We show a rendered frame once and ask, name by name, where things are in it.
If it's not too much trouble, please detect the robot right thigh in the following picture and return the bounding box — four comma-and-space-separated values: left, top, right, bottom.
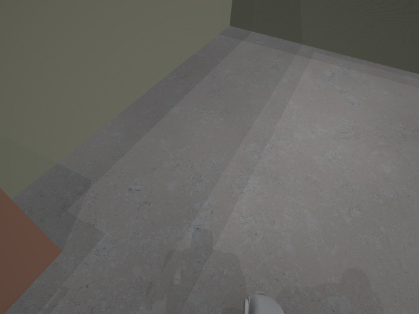
243, 294, 285, 314

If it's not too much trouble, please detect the cabinet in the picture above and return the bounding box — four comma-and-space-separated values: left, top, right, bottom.
0, 189, 62, 314

